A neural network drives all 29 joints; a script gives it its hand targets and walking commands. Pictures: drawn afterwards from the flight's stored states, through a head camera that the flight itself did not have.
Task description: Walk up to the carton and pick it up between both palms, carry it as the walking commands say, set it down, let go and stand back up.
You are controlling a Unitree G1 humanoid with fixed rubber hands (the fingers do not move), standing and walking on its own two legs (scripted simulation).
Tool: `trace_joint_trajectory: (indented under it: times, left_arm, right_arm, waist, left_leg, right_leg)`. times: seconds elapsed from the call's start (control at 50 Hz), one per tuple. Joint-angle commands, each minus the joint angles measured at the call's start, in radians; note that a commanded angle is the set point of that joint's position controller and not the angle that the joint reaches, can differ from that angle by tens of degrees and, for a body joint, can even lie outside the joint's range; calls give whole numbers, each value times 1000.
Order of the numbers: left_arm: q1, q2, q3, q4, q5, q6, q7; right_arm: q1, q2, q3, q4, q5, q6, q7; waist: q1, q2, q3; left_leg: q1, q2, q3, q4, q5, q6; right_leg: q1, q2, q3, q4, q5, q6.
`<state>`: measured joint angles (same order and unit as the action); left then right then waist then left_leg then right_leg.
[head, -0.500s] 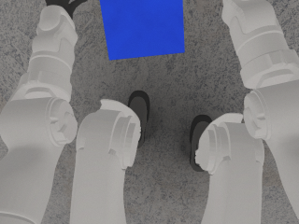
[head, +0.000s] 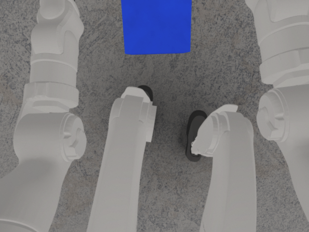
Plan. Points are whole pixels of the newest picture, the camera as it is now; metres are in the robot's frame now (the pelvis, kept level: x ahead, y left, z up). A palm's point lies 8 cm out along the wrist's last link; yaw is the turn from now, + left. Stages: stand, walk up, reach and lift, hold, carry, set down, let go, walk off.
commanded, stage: set down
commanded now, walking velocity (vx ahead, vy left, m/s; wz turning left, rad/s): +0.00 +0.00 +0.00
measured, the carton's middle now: (156, 4) +0.55 +0.12 -0.39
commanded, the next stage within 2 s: let go in 0.88 s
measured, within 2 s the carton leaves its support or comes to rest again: neither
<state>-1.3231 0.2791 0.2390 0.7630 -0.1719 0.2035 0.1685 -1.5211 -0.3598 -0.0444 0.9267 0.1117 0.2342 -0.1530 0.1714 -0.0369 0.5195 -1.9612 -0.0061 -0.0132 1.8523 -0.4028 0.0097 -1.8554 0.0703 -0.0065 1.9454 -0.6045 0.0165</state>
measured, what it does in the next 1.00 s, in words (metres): rises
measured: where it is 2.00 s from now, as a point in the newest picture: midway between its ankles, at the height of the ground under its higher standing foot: (167, 133)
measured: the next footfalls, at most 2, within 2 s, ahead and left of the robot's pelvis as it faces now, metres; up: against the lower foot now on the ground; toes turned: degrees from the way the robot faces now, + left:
none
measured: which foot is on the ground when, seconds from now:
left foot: down 0.00-1.00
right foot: down 0.00-1.00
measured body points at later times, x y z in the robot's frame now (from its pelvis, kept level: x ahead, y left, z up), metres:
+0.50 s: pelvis +0.01 +0.00 +0.12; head +0.36 +0.06 +0.38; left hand +0.50 +0.28 -0.02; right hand +0.60 -0.05 -0.01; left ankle +0.16 +0.11 -0.43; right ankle +0.11 -0.12 -0.43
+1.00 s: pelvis +0.06 +0.01 +0.21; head +0.35 +0.04 +0.56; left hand +0.51 +0.28 +0.10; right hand +0.60 -0.07 +0.11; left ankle +0.16 +0.11 -0.43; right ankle +0.11 -0.12 -0.43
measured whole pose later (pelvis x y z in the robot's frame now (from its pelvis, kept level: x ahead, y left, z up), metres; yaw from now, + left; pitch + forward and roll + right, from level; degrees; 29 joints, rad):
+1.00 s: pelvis +0.06 +0.01 +0.21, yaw -1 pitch +41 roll -2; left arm -0.97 0.15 0.41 0.81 0.13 0.12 0.01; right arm -1.14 -0.13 -0.30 0.94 -0.21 0.18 -0.12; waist 0.15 -0.06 -0.04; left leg -1.47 0.00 0.00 0.96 -0.21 0.02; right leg -1.40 0.07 0.05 1.02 -0.34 0.02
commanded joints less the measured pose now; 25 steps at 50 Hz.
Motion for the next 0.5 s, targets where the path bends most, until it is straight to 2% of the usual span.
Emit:
trace_joint_trajectory:
  times: [0.0, 0.02, 0.04, 0.06, 0.08, 0.1, 0.12, 0.14, 0.16, 0.18, 0.2, 0.22, 0.24, 0.26, 0.28, 0.3, 0.32, 0.34, 0.36, 0.38, 0.4, 0.42, 0.44, 0.46, 0.48]
  left_arm:
    - [-274, 166, 39, -248, 25, -29, 9]
    - [-282, 140, 10, -134, 1, -6, 0]
    - [-245, 154, 36, -235, 2, -4, 6]
    - [-224, 100, 7, -128, -5, 12, -7]
    - [-184, 117, 46, -54, 30, 8, -7]
    - [-197, 116, 65, -126, 8, -5, -17]
    - [-228, 145, 66, -239, 33, -9, -16]
    - [-176, 137, 57, -161, 38, 3, -21]
    - [-213, 133, 13, -168, -4, 20, -19]
    - [-284, 170, 26, -348, -11, 26, -9]
    - [-253, 168, 10, -293, -8, 50, -11]
    - [-203, 125, 9, -225, -24, 57, -15]
    - [-207, 148, 19, -335, -3, 68, -9]
    - [-192, 157, 28, -224, 13, 75, -14]
    - [-199, 156, 40, -335, 1, 58, -5]
    - [-195, 151, 47, -394, -15, 60, -17]
    - [-177, 175, 51, -265, 27, 69, -19]
    - [-222, 156, 16, -415, -34, 83, -11]
    - [-164, 115, 26, -181, 13, 92, -23]
    - [-122, 108, 49, -277, 34, 74, -23]
    - [-129, 137, 49, -334, 6, 69, -18]
    - [-165, 198, 88, -316, 13, 67, -24]
    - [-113, 115, 57, -318, -5, 70, -31]
    - [-136, 152, 50, -263, 38, 70, -32]
    - [-138, 88, 23, -265, 1, 75, -36]
  right_arm:
    - [-275, -142, -47, -183, -30, -17, -6]
    - [-314, -98, -20, -80, 8, 1, 5]
    - [-321, -93, -14, -235, 25, -1, 4]
    - [-319, -106, -17, -157, 9, 6, 9]
    - [-313, -117, -47, -143, -27, -5, 14]
    - [-329, -93, -6, -190, -21, -8, 11]
    - [-289, -99, -22, -193, -30, -4, 9]
    - [-287, -87, -30, -189, -10, 7, 10]
    - [-288, -112, -40, -210, -5, 15, 6]
    - [-289, -138, -56, -235, -20, 30, -4]
    - [-297, -78, 2, -268, 12, 54, -9]
    - [-311, -88, -12, -272, 15, 54, 5]
    - [-252, -142, -50, -278, -26, 66, 1]
    - [-266, -84, -30, -255, -8, 68, 9]
    - [-272, -158, -52, -367, -40, 52, 9]
    - [-270, -122, -54, -394, -25, 60, 1]
    - [-188, -77, -36, -243, -19, 77, -5]
    - [-255, -120, -64, -373, -19, 83, 6]
    - [-246, -73, -42, -195, -16, 90, 17]
    - [-224, -75, -58, -376, -39, 69, 14]
    - [-215, -106, -70, -360, -55, 65, 8]
    - [-252, -118, -58, -392, -49, 68, 1]
    - [-178, -92, -53, -333, -40, 71, 14]
    - [-173, -62, -59, -281, -36, 78, 22]
    - [-182, -101, -90, -236, -61, 74, 29]
  waist:
    - [63, 26, -1936]
    - [39, 11, -1782]
    - [76, 3, -1953]
    - [52, -8, -1837]
    - [79, -1, -1722]
    - [81, -89, -1825]
    - [71, -47, -1918]
    - [113, -19, -1931]
    - [39, 11, -1969]
    - [25, 18, -2062]
    - [52, -6, -2061]
    - [42, -7, -1978]
    - [17, 15, -2042]
    - [67, 21, -1968]
    - [48, 9, -2088]
    - [25, -9, -2132]
    - [60, 20, -2033]
    - [24, -19, -2135]
    - [64, 4, -1875]
    - [56, 5, -2071]
    - [40, -46, -2107]
    - [78, -82, -2049]
    - [73, -21, -2070]
    - [92, 5, -1923]
    - [0, -50, -1897]
  left_leg:
    - [988, -56, 37, -168, 355, -63]
    - [897, -50, 46, -199, 227, -47]
    - [1053, -51, 26, -199, 317, -50]
    - [947, -53, 51, -216, 286, -48]
    - [922, -50, 40, -251, 210, -48]
    - [875, -53, 66, -235, 282, -42]
    - [917, -54, 62, -253, 296, -52]
    - [966, -50, 48, -284, 275, -41]
    - [1006, -54, 61, -295, 266, -52]
    - [1099, -58, 34, -312, 244, -60]
    - [1085, -56, 52, -327, 252, -42]
    - [1096, -54, 53, -336, 282, -44]
    - [1119, -57, 39, -375, 275, -63]
    - [1125, -52, 42, -370, 297, -47]
    - [1143, -59, 52, -382, 385, -61]
    - [1203, -64, 60, -375, 408, -49]
    - [1157, -67, 76, -385, 401, -49]
    - [1296, -63, 19, -449, 348, -58]
    - [1092, -55, 69, -454, 277, -46]
    - [1221, -59, 64, -461, 397, -50]
    - [1247, -59, 41, -484, 402, -53]
    - [1183, -66, 67, -491, 393, -40]
    - [1244, -62, 58, -526, 410, -54]
    - [1231, -56, 54, -559, 351, -51]
    - [1234, -47, 20, -577, 298, -59]
  right_leg:
    - [320, 74, -29, -203, 171, -11]
    - [271, 71, -47, -228, 79, -12]
    - [329, 69, -43, -229, 127, -9]
    - [317, 68, -42, -265, 91, -14]
    - [273, 69, -39, -282, 31, -18]
    - [383, 70, -35, -298, 100, -11]
    - [433, 71, -32, -297, 143, -13]
    - [423, 71, -27, -309, 119, -10]
    - [477, 71, -32, -337, 123, -12]
    - [498, 79, -54, -328, 119, -15]
    - [528, 70, -30, -380, 112, -16]
    - [510, 77, -54, -376, 128, -22]
    - [543, 73, -45, -395, 158, -17]
    - [490, 77, -39, -418, 113, -16]
    - [607, 75, -23, -425, 228, -12]
    - [621, 75, -34, -450, 229, -14]
    - [620, 70, -18, -471, 207, -4]
    - [652, 78, -45, -481, 193, -5]
    - [565, 63, -23, -522, 102, -14]
    - [719, 61, -9, -544, 226, -11]
    - [699, 70, -34, -544, 217, -6]
    - [740, 61, -6, -567, 235, 4]
    - [775, 63, -9, -581, 240, -8]
    - [695, 58, -2, -615, 184, -1]
    - [656, 65, -36, -624, 153, -11]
